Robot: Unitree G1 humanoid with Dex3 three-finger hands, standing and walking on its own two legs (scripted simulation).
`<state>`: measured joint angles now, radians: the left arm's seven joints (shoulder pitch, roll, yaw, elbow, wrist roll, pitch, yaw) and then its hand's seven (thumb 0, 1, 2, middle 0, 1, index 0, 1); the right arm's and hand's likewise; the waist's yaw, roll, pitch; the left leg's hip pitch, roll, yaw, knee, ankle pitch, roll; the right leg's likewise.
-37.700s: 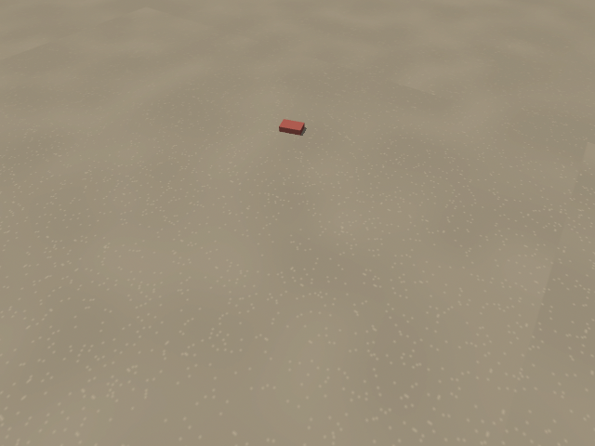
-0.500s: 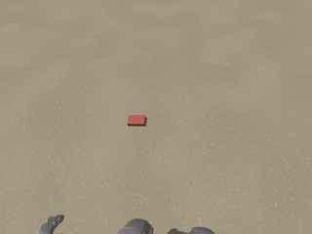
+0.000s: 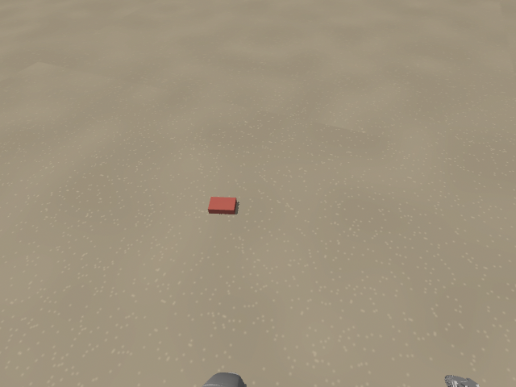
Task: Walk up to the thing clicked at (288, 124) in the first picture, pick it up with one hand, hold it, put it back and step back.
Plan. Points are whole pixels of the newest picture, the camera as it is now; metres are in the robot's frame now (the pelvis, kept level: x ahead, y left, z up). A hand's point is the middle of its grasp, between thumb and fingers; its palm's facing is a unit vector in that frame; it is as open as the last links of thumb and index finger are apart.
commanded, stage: step back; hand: left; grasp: from above
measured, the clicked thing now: (222, 205) +1.04 +0.32 -0.74
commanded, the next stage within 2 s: stand in 0.82 s
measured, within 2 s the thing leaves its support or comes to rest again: neither
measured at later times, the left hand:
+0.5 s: hand out of the picture +0.08 +0.29 -0.14, palm faces +0.07 -0.91 -0.42, open 7.4 cm
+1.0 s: hand (115, 384) +0.14 +0.29 -0.14, palm faces +0.09 -0.94 -0.34, open 7.4 cm
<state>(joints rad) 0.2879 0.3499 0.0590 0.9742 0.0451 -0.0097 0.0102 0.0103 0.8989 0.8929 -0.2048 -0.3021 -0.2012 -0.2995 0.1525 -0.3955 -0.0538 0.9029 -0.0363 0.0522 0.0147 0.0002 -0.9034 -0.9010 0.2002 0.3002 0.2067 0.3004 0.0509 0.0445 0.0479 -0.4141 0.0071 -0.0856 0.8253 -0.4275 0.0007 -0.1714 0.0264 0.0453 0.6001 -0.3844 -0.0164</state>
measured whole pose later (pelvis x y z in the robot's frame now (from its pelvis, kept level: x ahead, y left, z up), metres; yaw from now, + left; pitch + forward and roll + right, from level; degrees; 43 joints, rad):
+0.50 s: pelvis +0.02 +0.01 +0.00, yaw +4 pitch -3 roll -1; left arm 0.18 0.38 0.06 0.99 0.02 -0.04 0.01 0.01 0.90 0.89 -0.20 -0.30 -0.20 -0.30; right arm 0.20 -0.37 -0.04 0.99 -0.02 0.02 0.01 0.00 -0.90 -0.90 0.20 0.30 0.21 0.30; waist -0.01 0.04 0.08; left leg -0.26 0.03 -0.07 0.66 -0.36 -0.02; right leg -0.27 0.00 -0.05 0.60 -0.26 -0.01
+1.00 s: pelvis +0.06 +0.03 +0.01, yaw +4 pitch -2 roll +0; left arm 0.06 0.36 0.02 1.08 0.00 -0.01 0.00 0.01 0.90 0.89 -0.20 -0.30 -0.20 -0.30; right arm 0.07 -0.34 -0.01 1.08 -0.01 -0.02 0.00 0.00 -0.90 -0.90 0.20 0.30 0.21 0.30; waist 0.01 -0.02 0.08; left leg -0.14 0.02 -0.01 0.46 -0.28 -0.01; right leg -0.16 -0.04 -0.04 0.45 -0.25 0.02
